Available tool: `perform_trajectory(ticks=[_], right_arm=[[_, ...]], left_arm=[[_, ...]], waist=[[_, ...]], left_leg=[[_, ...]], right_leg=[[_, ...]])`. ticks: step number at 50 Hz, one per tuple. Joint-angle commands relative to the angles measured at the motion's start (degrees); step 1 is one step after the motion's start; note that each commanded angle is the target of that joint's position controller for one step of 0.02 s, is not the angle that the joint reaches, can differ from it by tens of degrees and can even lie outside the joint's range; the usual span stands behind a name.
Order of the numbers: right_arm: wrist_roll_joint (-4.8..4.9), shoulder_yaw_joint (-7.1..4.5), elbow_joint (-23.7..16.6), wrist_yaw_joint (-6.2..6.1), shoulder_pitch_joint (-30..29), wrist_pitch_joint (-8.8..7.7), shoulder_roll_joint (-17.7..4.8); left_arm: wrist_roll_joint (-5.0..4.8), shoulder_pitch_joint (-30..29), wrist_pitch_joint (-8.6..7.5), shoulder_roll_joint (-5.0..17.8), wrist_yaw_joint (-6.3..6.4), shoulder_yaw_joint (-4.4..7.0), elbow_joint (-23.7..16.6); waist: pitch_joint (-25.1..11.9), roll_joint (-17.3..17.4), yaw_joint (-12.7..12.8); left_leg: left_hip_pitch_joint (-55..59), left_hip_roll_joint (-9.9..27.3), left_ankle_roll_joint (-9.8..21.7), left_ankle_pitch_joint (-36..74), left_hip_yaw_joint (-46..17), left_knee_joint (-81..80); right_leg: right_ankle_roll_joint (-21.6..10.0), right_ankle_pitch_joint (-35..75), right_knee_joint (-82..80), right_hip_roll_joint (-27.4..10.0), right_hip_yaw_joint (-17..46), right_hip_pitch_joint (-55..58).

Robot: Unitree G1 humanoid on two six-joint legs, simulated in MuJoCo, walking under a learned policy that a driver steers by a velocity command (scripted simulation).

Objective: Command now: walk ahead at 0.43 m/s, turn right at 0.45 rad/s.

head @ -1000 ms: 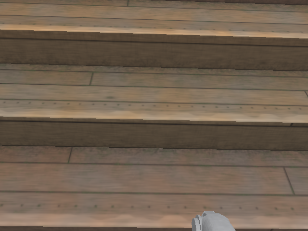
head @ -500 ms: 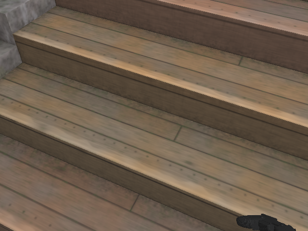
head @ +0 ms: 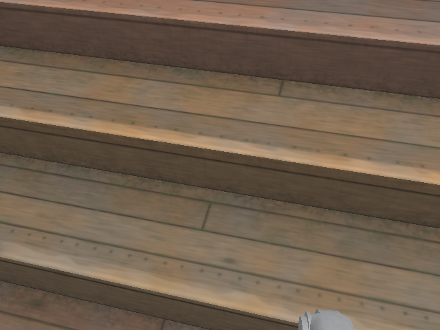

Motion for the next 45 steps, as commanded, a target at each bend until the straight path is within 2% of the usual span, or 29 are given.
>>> perform_trajectory(ticks=[1, 4, 6, 7, 8, 9, 10, 11, 12, 13, 15, 18, 20, 23, 25, 28, 29, 30, 32, 33, 34, 36, 37, 38, 39, 40, 41, 43, 45], right_arm=[[3.03, -2.89, -7.7, 1.46, -6.6, -0.90, -15.1], [4.44, -3.80, -12.6, 1.99, -9.0, -1.88, -16.0], [4.30, -4.53, -14.6, 1.55, -9.8, -1.53, -16.5], [2.75, -4.41, -15.6, 0.82, -9.0, -1.35, -15.0], [1.14, -3.69, -19.2, 1.53, -13.2, -1.06, -11.6], [2.51, -3.48, -22.4, 2.51, -19.5, -0.25, -9.0], [5.45, -4.13, -22.2, 2.80, -21.2, -0.59, -8.6], [7.22, -4.21, -20.8, 1.69, -21.3, -1.95, -8.0], [6.75, -3.47, -19.8, 0.85, -19.8, -2.59, -7.2], [5.78, -2.76, -20.4, 0.58, -18.9, -2.43, -6.6], [5.72, -3.14, -20.5, 0.85, -17.8, -0.72, -10.7], [6.56, -3.37, -19.0, 1.20, -19.4, 1.09, -12.3], [5.02, -3.11, -17.3, 2.04, -20.1, 0.82, -11.0], [4.91, -2.05, -17.9, 2.19, -25.4, 0.53, -9.2], [6.43, -0.87, -20.9, 1.26, -29.4, 0.50, -7.3], [6.29, 0.42, -24.1, 2.14, -35.1, 0.55, -6.3], [6.62, 0.05, -27.3, 2.17, -40.5, 1.29, -8.3], [6.31, 0.31, -29.3, 2.69, -44.7, 2.24, -7.9], [5.69, 1.76, -32.7, 3.71, -51.9, 5.39, -3.8], [4.68, 1.60, -31.4, 4.57, -46.3, 5.95, -2.7], [5.39, 1.27, -31.0, 5.27, -40.6, 6.47, -3.7], [6.38, -1.10, -29.5, 5.36, -34.0, 5.29, -9.9], [6.92, -2.78, -25.8, 4.57, -21.9, 4.33, -12.4], [7.51, -3.22, -21.4, 4.23, -10.3, 3.81, -14.8], [4.48, -4.05, -15.4, 3.39, 5.5, 5.17, -16.2], [3.15, -4.75, -14.1, 2.25, 10.1, 4.43, -17.1], [3.98, -5.22, -12.8, 1.06, 3.3, 2.35, -17.1], [5.69, -3.49, -11.1, 1.26, -9.1, 1.23, -8.5], [4.36, -1.02, -8.9, 2.27, -15.5, 1.60, -2.0]], left_arm=[[0.10, -12.2, -0.16, 6.5, -0.86, 0.79, -6.2], [1.32, -8.1, -2.38, 4.0, -1.21, 0.60, -4.6], [-0.23, -4.1, -6.03, 5.6, -0.60, 1.63, -3.6], [-1.45, 0.5, -7.76, 9.7, 0.31, 2.93, -3.1], [-0.22, 15.0, -7.93, 17.2, 0.94, 4.82, 0.5], [2.04, 30.3, -8.18, 25.1, 1.46, 7.50, 4.9], [3.20, 34.1, -9.14, 26.5, 1.50, 7.89, 6.5], [2.09, 29.8, -8.38, 23.0, 0.80, 7.20, 7.1], [0.27, 18.4, -7.72, 19.4, 0.06, 6.59, 6.1], [0.08, 9.6, -6.75, 15.8, -0.50, 6.02, 4.8], [1.18, -0.6, -5.72, 12.0, -0.78, 5.01, 3.3], [2.21, 3.7, -5.52, 10.7, -0.30, 4.94, 5.6], [3.03, 10.9, -6.56, 7.9, 0.01, 3.85, 8.6], [4.20, 22.6, -6.48, 3.9, 0.34, 2.16, 14.2], [6.06, 25.6, -5.93, 3.3, 0.29, 1.55, 15.9], [7.92, 26.1, -5.73, 4.0, 0.52, 0.91, 15.9], [7.67, 26.6, -6.03, 4.3, -0.06, 0.56, 16.4], [7.12, 28.5, -6.14, 4.5, -0.06, 0.53, 16.4], [4.38, 21.5, -5.44, 4.6, -1.80, 0.25, 12.7], [2.81, 16.7, -6.36, 7.0, -1.89, 0.47, 10.0], [1.91, 18.1, -7.31, 12.3, -2.06, 1.48, 10.5], [0.05, 18.9, -8.79, 17.9, -1.94, 3.41, 10.4], [2.95, 20.7, -8.40, 18.1, -2.58, 3.91, 11.1], [7.68, 28.5, -8.03, 11.3, -3.33, 2.80, 10.6], [6.31, 22.9, -5.80, 10.8, -4.46, 3.49, 9.6], [2.64, 14.9, -5.01, 10.5, -5.27, 4.88, 8.3], [1.00, 12.4, -5.50, 9.1, -3.85, 5.15, 7.7], [3.25, 6.7, -5.90, 4.9, -1.22, 3.52, 4.7], [2.42, 5.1, -4.90, 3.4, -0.56, 2.17, 1.1]], waist=[[3.5, 3.6, 1.2], [5.7, 7.2, 1.2], [2.0, 8.5, 1.7], [-1.4, 3.3, 3.1], [-7.4, -10.9, 8.5], [-10.1, -18.0, 14.1], [-5.6, -18.1, 15.0], [1.3, -21.5, 11.5], [3.9, -18.9, 5.0], [3.7, -8.9, -0.6], [1.5, 0.3, -6.0], [-0.1, -3.2, -2.7], [2.5, -5.2, -0.1], [4.0, -3.8, 5.4], [5.4, -2.7, 6.2], [9.4, -4.0, 6.0], [9.2, -0.1, 5.9], [8.9, -3.5, 7.7], [8.8, -5.6, 5.7], [8.7, -8.5, 1.0], [5.4, -10.2, -2.1], [3.9, -9.1, -4.7], [-2.1, -10.7, -5.5], [-17.8, -0.4, -4.0], [-20.4, 8.6, -11.3], [-11.2, 11.5, -12.1], [-1.5, 3.4, -8.3], [1.1, -4.6, -0.6], [-0.6, -2.4, 5.3]], left_leg=[[-12.5, 14.5, 10.0, -18.3, -6.8, -18.9], [3.6, 19.8, 10.7, -12.8, -4.8, -15.4], [6.8, 16.4, 10.8, 10.5, -2.0, -4.6], [-3.7, 9.1, 7.6, 28.1, 3.0, 9.5], [-23.2, -0.6, 4.3, 12.3, -1.5, 27.9], [-43.5, -6.6, 3.7, -3.7, -15.2, 49.6], [-50.9, -11.6, 5.6, 2.9, -31.7, 66.4], [-54.4, -11.1, 6.3, 7.7, -34.2, 78.0], [-52.1, -10.0, 7.2, 10.2, -31.5, 88.5], [-49.2, -8.9, 8.0, 11.5, -29.8, 93.0], [-47.1, -6.5, 7.6, 12.3, -25.4, 91.2], [-51.5, -5.5, 5.2, 11.0, -21.6, 92.8], [-56.5, -5.6, 7.0, 10.0, -18.6, 95.8], [-73.4, -7.0, 10.5, 0.8, -20.2, 107.6], [-81.4, -6.1, 12.2, -1.2, -20.9, 103.8], [-83.6, -5.8, 13.5, -1.7, -16.1, 104.3], [-79.6, -3.8, 13.1, 5.4, -12.5, 88.7], [-75.1, -2.5, 12.4, 8.8, -8.8, 83.7], [-48.5, -0.9, 11.1, 3.0, -2.7, 71.5], [-36.7, -4.0, 9.0, -0.8, 0.2, 71.0], [-29.7, -7.4, 7.3, 1.1, 2.2, 71.1], [-27.8, -12.8, 7.5, -8.8, 5.8, 48.0], [-11.1, -14.1, 9.0, -3.4, 1.5, 46.0], [19.0, -8.5, 18.2, 7.0, -21.9, 43.8], [27.2, -0.1, 22.3, -7.7, -49.1, 19.6], [15.6, 3.3, 21.8, -21.1, -63.3, 8.0], [5.3, 3.2, 17.6, -24.9, -60.0, 8.1], [-7.5, 2.4, 19.2, -16.4, -52.2, 9.7], [-12.1, 1.3, 16.4, -7.5, -42.7, 7.0]], right_leg=[[3.1, -18.0, -22.4, 0.7, -4.4, 18.6], [5.9, -22.8, -33.1, 4.1, -7.1, 20.4], [2.8, -15.0, -43.3, 9.3, -6.8, 31.1], [-2.5, -11.2, -49.1, 8.1, 7.7, 41.1], [-7.5, -15.9, -68.7, 3.7, 33.6, 61.3], [-2.9, -23.5, -86.5, -2.1, 54.7, 76.7], [5.5, -27.3, -89.8, -2.9, 59.2, 74.7], [9.1, -27.5, -87.7, -1.9, 53.7, 65.1], [7.3, -19.4, -80.6, 0.6, 46.0, 53.4], [6.2, -15.0, -77.8, 2.0, 40.1, 44.6], [4.2, -4.9, -79.1, 1.9, 33.0, 37.6], [2.9, 0.2, -84.2, 1.1, 24.9, 42.5], [2.4, 5.6, -84.6, 2.3, 19.3, 49.7], [-2.6, 9.0, -85.0, -2.6, 19.5, 67.8], [-1.6, 10.2, -86.9, -4.7, 16.3, 75.2], [-2.0, 13.5, -92.9, -5.2, 11.4, 74.6], [-0.9, 9.6, -96.7, -4.6, 8.9, 72.4], [-1.5, 9.6, -100.4, -4.3, 7.6, 68.9], [-2.8, 14.0, -113.4, -6.3, 3.2, 50.0], [-3.1, 38.6, -111.4, -7.2, 0.6, 46.5], [-4.6, 72.9, -105.6, -7.9, -2.9, 50.7], [0.3, 101.5, -94.0, -9.5, -4.4, 70.8], [3.1, 106.9, -82.3, -8.4, -6.0, 67.7], [7.1, 86.3, -65.4, -3.4, 0.4, 47.2], [7.7, 28.9, -47.1, 8.5, 4.3, 35.1], [7.2, 19.1, -18.8, 13.8, 12.7, 27.7], [6.2, 22.6, -10.4, 11.1, 15.6, 21.4], [3.0, 22.3, -0.7, 10.4, 15.5, 17.8], [-0.9, 21.3, 8.6, 9.6, 14.3, 10.8]])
